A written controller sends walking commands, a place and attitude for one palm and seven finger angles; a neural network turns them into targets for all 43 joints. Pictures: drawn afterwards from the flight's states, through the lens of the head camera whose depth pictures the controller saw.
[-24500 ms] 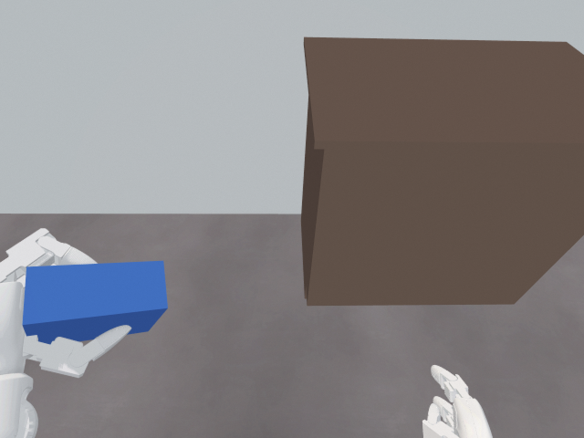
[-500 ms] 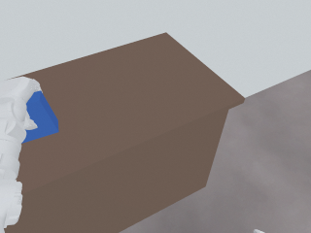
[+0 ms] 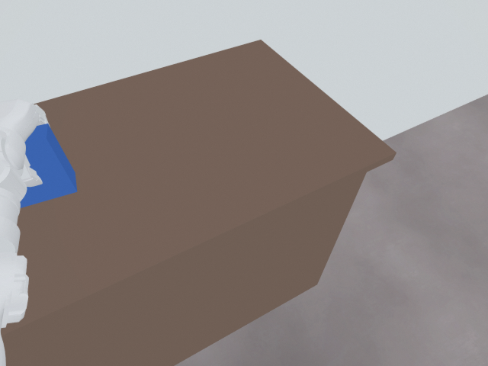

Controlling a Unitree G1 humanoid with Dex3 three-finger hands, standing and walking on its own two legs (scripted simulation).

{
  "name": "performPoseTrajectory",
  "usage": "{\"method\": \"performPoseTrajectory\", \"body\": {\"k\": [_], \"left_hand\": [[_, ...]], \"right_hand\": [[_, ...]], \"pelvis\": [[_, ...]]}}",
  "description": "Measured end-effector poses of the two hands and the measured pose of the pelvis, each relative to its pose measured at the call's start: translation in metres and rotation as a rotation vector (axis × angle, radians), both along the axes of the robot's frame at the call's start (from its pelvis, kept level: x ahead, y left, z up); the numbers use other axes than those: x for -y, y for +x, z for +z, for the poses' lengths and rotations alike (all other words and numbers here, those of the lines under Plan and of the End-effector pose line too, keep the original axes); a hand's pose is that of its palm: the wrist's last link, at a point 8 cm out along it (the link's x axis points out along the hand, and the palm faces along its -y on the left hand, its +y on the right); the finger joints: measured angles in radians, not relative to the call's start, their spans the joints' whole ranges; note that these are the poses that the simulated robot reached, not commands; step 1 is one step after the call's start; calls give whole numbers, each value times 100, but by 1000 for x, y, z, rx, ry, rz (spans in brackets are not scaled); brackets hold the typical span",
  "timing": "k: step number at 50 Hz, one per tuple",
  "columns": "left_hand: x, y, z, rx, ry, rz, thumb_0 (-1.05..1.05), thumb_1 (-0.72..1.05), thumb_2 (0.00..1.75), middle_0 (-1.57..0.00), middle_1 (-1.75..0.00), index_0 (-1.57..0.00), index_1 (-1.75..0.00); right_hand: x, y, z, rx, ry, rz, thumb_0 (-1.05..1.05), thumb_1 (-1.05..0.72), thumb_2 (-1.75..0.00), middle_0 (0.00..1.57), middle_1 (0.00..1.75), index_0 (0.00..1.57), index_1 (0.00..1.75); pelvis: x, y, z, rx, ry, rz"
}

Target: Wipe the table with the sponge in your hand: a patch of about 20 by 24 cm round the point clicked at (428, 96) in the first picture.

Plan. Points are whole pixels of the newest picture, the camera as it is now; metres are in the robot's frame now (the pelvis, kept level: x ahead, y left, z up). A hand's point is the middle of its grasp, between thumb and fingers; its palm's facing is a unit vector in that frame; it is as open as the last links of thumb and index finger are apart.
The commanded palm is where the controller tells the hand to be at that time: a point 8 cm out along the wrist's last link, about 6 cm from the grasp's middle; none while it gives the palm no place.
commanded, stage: slide across to the middle lane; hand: left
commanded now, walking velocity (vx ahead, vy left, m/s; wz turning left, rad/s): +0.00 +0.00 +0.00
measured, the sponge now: (33, 176) +0.40 +0.36 +0.10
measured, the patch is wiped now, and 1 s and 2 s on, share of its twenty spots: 0.50 0.80 0.90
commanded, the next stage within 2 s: wipe back along the middle lane in 0.76 s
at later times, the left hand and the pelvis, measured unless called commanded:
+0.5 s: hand (45, 136) +0.45 +0.33 +0.15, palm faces -0.01 +0.01 -1.00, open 9.5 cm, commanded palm +0.43 +0.31 +0.20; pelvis +0.03 +0.04 +0.01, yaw +3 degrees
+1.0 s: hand (79, 124) +0.48 +0.29 +0.15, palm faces -0.02 +0.00 -1.00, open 9.5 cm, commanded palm +0.45 +0.27 +0.20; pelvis +0.06 +0.02 +0.01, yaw +2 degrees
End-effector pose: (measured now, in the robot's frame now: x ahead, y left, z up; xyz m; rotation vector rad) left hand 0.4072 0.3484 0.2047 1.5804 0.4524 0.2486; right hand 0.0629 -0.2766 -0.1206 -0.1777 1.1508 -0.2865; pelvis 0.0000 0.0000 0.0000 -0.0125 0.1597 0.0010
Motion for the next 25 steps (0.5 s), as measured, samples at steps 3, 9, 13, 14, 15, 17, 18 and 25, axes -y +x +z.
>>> {"method": "performPoseTrajectory", "body": {"k": [3,9,13,14,15,17,18,25], "left_hand": [[-5,6,0,1,-1,-9,1,-52,112,-82,-136,-82,-139],[-5,11,-2,10,22,-55,1,-52,112,-83,-135,-83,-139],[-5,8,-2,49,21,-75,1,-52,112,-83,-136,-82,-139],[-4,7,-2,58,20,-76,1,-52,112,-83,-136,-82,-140],[-4,7,-1,69,18,-76,1,-52,112,-82,-136,-82,-140],[-3,7,-1,92,6,-73,1,-52,112,-82,-137,-82,-140],[-1,7,0,101,0,-70,1,-51,112,-82,-137,-81,-141],[22,24,1,128,-10,-71,0,-50,112,-80,-139,-80,-142]], "right_hand": [[-8,0,0,-13,2,-3,1,-90,-90,20,30,20,30],[-27,9,0,-19,20,8,1,-90,-90,20,30,20,30],[-42,27,1,3,39,32,1,-90,-90,20,30,20,30],[-46,33,1,11,44,42,1,-90,-90,20,30,20,30],[-50,39,1,21,49,54,1,-90,-90,20,30,20,30],[-58,53,3,43,57,80,1,-90,-90,20,30,20,30],[-62,61,4,55,61,94,1,-90,-90,20,30,20,30],[-87,117,14,167,87,188,1,-90,-90,20,30,20,30]], "pelvis": [[-6,4,1,-7,-2,-1],[-19,13,4,-4,-7,5],[-27,19,6,12,-8,15],[-29,20,6,17,-7,20],[-30,21,6,22,-7,25],[-33,23,7,30,-5,34],[-35,24,7,33,-4,39],[-41,31,8,38,-2,61]]}}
